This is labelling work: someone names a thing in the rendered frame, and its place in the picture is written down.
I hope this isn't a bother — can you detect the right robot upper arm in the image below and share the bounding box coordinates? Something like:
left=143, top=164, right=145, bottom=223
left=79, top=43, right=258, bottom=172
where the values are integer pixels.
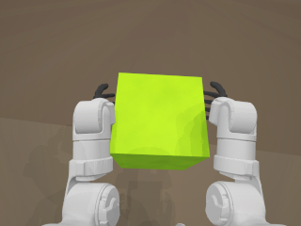
left=205, top=181, right=286, bottom=226

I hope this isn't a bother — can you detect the carton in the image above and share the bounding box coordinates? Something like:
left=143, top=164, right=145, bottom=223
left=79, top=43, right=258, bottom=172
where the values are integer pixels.
left=110, top=73, right=210, bottom=170

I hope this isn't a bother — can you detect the right robot hand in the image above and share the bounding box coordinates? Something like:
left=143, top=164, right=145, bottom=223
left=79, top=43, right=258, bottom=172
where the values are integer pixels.
left=203, top=81, right=228, bottom=120

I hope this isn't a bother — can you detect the left robot upper arm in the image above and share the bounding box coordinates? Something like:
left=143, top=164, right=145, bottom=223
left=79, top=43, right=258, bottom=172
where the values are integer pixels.
left=42, top=183, right=120, bottom=226

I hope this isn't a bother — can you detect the left robot hand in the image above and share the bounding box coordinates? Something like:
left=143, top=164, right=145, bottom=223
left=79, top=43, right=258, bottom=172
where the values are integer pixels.
left=93, top=83, right=116, bottom=105

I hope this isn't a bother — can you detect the robot left forearm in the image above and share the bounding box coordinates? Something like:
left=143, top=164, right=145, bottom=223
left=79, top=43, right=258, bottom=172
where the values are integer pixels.
left=62, top=98, right=116, bottom=217

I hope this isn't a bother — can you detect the robot right forearm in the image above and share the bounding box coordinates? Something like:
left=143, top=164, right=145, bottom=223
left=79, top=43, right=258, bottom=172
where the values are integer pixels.
left=209, top=97, right=266, bottom=215

